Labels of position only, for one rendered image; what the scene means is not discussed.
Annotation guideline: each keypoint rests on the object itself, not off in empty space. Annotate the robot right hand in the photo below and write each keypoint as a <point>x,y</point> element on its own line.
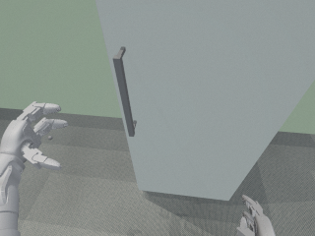
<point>260,224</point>

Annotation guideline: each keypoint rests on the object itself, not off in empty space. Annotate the robot left hand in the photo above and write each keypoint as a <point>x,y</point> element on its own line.
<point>19,133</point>

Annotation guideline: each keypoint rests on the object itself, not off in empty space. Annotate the left robot forearm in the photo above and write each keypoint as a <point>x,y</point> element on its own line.
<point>11,169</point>

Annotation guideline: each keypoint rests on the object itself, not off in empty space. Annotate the handle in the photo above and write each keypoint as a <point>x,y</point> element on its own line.
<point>121,81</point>

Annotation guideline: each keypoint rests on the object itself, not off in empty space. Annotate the fridge door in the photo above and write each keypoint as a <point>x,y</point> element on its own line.
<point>210,83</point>

